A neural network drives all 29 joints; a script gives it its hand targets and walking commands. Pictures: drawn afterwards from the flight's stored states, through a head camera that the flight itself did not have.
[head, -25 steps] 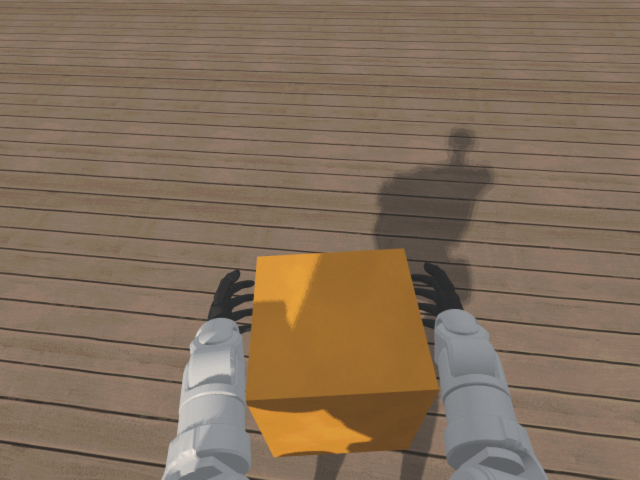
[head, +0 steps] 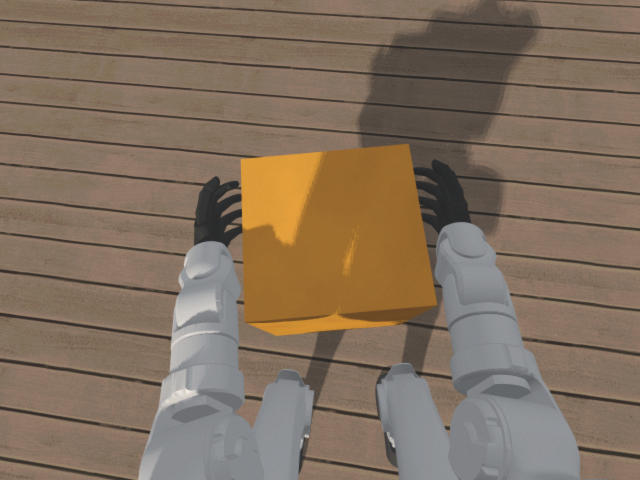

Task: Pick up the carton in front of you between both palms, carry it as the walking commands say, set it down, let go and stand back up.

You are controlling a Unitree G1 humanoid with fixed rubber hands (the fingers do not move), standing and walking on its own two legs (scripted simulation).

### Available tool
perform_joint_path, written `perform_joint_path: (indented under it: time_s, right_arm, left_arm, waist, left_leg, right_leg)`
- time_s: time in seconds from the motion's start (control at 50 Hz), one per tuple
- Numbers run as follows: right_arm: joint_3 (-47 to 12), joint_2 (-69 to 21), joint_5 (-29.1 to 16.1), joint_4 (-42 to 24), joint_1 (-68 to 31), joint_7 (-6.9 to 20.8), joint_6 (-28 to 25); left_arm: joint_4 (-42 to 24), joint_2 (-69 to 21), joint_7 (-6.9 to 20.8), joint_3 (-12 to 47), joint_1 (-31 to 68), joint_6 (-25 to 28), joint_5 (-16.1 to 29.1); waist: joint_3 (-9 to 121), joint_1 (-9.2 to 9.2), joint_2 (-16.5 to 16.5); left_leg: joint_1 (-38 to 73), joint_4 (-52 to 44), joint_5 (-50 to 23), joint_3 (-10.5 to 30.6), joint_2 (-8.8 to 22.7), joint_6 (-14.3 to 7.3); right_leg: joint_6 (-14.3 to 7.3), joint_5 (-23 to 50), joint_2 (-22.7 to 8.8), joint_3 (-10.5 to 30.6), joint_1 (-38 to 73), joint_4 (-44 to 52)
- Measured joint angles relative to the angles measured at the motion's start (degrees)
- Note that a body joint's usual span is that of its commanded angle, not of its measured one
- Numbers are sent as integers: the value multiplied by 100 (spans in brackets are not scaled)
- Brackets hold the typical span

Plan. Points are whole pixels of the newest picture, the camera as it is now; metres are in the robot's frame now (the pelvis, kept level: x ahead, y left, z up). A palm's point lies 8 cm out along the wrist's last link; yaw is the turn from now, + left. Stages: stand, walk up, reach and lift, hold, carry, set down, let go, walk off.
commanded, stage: set down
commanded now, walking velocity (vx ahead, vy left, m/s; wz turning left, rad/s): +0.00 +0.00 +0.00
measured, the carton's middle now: (332, 254) +0.41 +0.01 -0.16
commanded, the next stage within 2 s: none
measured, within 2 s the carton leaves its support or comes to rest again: neither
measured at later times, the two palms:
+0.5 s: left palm (238, 254) +0.43 +0.17 -0.22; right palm (415, 234) +0.46 -0.13 -0.23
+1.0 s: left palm (254, 264) +0.45 +0.18 -0.38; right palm (396, 241) +0.50 -0.12 -0.39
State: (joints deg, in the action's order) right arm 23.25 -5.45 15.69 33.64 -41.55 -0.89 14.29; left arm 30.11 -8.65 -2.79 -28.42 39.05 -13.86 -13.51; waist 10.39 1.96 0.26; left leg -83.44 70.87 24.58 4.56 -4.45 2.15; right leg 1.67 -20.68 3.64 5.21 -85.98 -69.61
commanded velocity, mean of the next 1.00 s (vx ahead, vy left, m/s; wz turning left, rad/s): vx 0.00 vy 0.00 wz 0.00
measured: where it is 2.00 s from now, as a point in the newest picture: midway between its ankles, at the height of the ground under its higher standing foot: (344, 442)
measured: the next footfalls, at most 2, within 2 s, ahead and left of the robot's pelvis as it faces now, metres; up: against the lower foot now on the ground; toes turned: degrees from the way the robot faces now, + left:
none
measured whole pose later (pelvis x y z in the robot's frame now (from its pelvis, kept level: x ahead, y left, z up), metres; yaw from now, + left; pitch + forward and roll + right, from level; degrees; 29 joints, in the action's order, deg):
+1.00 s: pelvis -0.04 +0.00 -0.23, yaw +3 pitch +45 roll +3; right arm 14.3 10.6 5.9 53.1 -74.2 -5.2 11.5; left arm 43.5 3.2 -8.9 -26.1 67.4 -11.7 -3.5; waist -6.0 2.0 0.0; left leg -129.5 117.1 33.1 3.4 -9.5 6.0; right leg 4.1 -28.5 7.0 5.5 -132.6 -116.3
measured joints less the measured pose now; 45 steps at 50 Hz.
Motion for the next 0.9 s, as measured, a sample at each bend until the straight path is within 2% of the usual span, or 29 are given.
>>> perform_joint_path:
  time_s: [0.16, 0.42, 0.9]
  right_arm:
    - [35, 149, 33, 363, -512, -87, 93]
    - [-252, 503, -267, 725, -1285, -285, -1]
    - [-676, 1362, -739, 1747, -2990, -400, -207]
  left_arm:
    - [315, 183, -23, -121, 474, -97, -45]
    - [581, 540, -140, -65, 1138, 15, 316]
    - [1154, 1046, -484, 51, 2547, 151, 758]
  waist:
    - [269, 30, -55]
    - [87, 61, -52]
    - [-1143, 42, -40]
  left_leg:
    - [-1155, 916, 247, 18, -57, 80]
    - [-2680, 2287, 567, 7, -189, 199]
    - [-4487, 4233, 789, -88, -417, 346]
  right_leg:
    - [-3, -222, 95, -6, -1178, -923]
    - [52, -509, 218, 8, -2739, -2311]
    - [238, -689, 389, 46, -4555, -4242]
